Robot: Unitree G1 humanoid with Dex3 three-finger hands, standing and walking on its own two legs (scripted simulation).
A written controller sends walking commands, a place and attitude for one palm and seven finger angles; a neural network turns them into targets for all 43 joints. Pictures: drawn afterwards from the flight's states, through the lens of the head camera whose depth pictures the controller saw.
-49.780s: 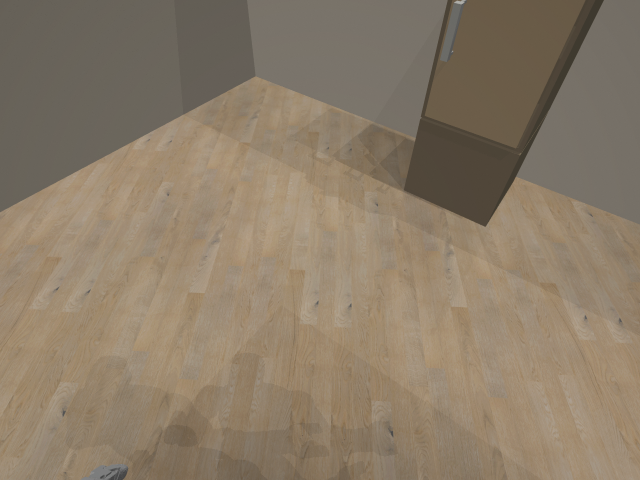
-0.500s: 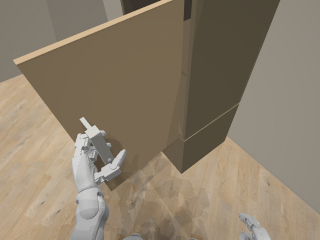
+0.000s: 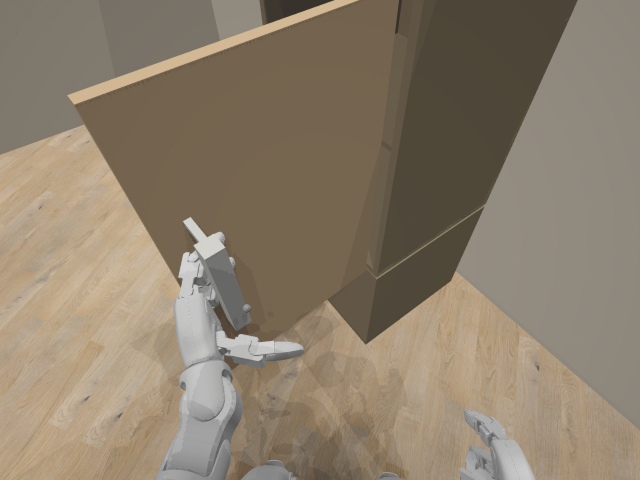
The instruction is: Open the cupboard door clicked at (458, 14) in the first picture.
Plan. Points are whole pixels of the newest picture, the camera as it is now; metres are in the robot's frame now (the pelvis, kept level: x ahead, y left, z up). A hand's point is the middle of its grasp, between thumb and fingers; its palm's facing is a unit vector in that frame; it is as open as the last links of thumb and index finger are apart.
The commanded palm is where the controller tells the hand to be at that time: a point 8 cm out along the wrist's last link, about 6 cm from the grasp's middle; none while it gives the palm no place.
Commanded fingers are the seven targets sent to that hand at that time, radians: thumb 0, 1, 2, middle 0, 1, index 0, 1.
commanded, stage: slide the hand sideways off the handle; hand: left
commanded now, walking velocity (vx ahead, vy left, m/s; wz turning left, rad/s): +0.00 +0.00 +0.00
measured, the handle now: (217, 276) +0.36 +0.16 +0.05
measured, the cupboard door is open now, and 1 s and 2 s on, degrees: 93 95 95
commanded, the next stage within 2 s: draw the hand back to the body in 1.28 s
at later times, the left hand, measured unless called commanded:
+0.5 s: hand (232, 340) +0.27 +0.12 +0.05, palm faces -0.10 -1.00 +0.01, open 16.3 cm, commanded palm +0.24 +0.18 +0.05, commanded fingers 0.00 -0.50 0.30 -0.15 -0.30 -0.15 -0.30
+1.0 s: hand (186, 372) +0.23 +0.17 +0.05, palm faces -0.05 -1.00 -0.04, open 16.3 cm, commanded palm +0.21 +0.23 +0.05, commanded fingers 0.00 -0.50 0.30 -0.15 -0.30 -0.15 -0.30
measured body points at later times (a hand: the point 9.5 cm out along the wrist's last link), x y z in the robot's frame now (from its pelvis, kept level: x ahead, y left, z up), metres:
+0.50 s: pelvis +0.00 +0.03 -0.01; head +0.04 +0.03 +0.44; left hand +0.27 +0.18 +0.06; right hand +0.17 -0.20 -0.09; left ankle +0.03 +0.12 -0.68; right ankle +0.01 -0.07 -0.68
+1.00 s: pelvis +0.01 +0.02 -0.01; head +0.06 +0.02 +0.43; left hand +0.23 +0.22 +0.05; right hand +0.20 -0.20 -0.09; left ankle +0.03 +0.12 -0.68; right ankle +0.01 -0.07 -0.68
